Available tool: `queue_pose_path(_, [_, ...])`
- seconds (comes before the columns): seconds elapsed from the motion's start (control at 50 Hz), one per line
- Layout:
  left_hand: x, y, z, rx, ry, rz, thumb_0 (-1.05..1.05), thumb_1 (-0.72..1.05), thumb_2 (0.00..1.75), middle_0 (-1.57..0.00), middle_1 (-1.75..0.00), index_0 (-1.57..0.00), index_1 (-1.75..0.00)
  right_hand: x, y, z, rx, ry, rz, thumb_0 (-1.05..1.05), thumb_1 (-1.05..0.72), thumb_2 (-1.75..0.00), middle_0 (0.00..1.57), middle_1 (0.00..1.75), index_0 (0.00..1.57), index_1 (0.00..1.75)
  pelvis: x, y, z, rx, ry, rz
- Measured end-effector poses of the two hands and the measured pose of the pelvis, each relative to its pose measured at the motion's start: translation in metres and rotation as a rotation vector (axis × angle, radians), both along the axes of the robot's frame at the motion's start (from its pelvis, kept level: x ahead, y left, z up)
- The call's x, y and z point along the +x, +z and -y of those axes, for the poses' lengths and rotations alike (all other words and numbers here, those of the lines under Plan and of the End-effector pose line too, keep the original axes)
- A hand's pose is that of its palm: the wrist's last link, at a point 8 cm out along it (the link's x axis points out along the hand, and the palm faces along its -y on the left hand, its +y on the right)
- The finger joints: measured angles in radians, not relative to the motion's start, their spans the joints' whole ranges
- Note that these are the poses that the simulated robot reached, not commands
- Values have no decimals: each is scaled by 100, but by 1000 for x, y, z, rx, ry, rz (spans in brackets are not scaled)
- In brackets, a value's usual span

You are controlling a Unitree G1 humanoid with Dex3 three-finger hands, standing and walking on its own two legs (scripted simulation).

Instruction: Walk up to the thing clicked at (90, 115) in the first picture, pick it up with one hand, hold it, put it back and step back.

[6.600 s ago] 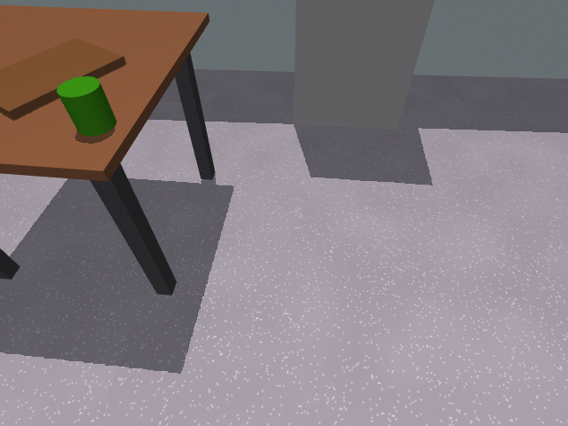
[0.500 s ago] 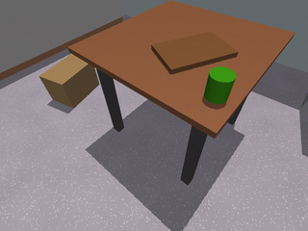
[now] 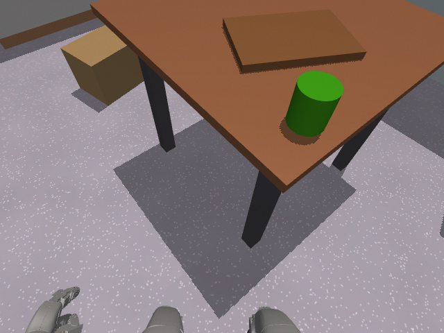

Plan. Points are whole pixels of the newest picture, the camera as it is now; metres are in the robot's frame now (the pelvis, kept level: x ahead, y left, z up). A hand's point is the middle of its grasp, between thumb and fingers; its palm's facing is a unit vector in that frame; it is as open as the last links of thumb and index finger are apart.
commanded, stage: walk up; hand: right
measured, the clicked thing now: (315, 100) +0.55 -0.20 +0.06
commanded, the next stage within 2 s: none
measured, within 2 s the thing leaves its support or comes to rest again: neither
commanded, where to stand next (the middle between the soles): +0.12 -0.09 m, yaw +16 degrees
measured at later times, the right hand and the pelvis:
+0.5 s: hand (403, 284) +0.21 -0.37 -0.13, palm faces -0.24 +0.86 -0.45, open 7.4 cm; pelvis +0.06 -0.12 +0.00, yaw +12 degrees
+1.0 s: hand (366, 254) +0.28 -0.31 -0.13, palm faces -0.36 +0.86 -0.36, open 7.4 cm; pelvis +0.06 -0.12 +0.01, yaw +19 degrees
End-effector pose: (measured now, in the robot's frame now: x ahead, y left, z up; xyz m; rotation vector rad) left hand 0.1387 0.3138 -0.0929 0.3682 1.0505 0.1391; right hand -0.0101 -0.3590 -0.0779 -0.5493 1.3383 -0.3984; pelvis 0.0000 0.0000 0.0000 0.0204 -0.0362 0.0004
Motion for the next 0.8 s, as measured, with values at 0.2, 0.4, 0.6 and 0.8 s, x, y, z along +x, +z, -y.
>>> queue_pose_path(0.2, [-54,-4,57,-82,150,-46,0,90,90,-21,-30,-21,-30,115,25,25,57,213,148,0,-90,-90,20,30,21,30,31,16,43,-14,82,-6])
queue_pose_path(0.4, [-74,-15,81,-43,273,-122,1,90,90,-21,-30,-21,-29,184,12,37,131,324,226,0,-90,-90,20,30,21,30,54,8,88,-5,157,7])
queue_pose_path(0.6, [-109,20,121,80,369,-136,0,90,90,-21,-30,-21,-30,257,-14,57,252,385,213,0,-90,-90,20,30,21,30,72,13,130,-3,228,2])
queue_pose_path(0.8, [-138,37,113,142,418,-168,0,90,90,-21,-30,-21,-30,292,-20,34,298,460,163,0,-90,-90,20,30,21,30,73,16,129,4,292,-11])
